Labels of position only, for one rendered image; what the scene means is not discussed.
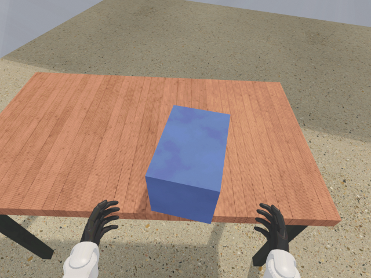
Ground left robot forearm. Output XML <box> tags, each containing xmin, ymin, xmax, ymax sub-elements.
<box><xmin>63</xmin><ymin>242</ymin><xmax>100</xmax><ymax>278</ymax></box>

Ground carton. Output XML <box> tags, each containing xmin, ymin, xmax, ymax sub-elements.
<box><xmin>145</xmin><ymin>105</ymin><xmax>230</xmax><ymax>224</ymax></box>

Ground robot right hand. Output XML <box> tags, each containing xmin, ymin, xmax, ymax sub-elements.
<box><xmin>254</xmin><ymin>203</ymin><xmax>289</xmax><ymax>252</ymax></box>

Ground right robot forearm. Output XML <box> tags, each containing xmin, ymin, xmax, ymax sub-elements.
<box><xmin>263</xmin><ymin>250</ymin><xmax>301</xmax><ymax>278</ymax></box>

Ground robot left hand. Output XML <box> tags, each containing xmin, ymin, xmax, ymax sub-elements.
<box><xmin>80</xmin><ymin>200</ymin><xmax>120</xmax><ymax>246</ymax></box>

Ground table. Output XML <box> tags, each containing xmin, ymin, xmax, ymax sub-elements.
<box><xmin>0</xmin><ymin>72</ymin><xmax>341</xmax><ymax>266</ymax></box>

